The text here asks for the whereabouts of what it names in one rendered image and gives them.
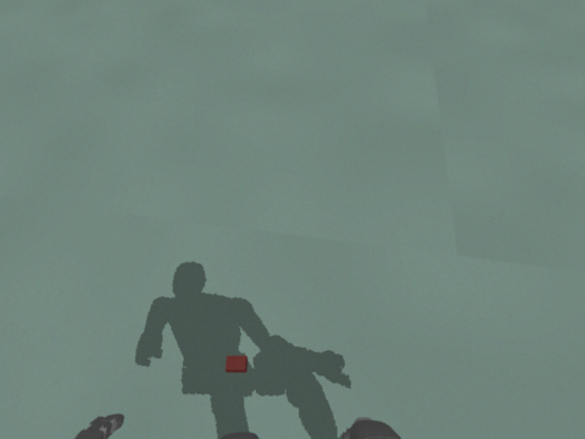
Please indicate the small box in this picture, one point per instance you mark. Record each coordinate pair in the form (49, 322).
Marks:
(236, 364)

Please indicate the left robot hand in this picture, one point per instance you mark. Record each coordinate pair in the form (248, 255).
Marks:
(102, 428)

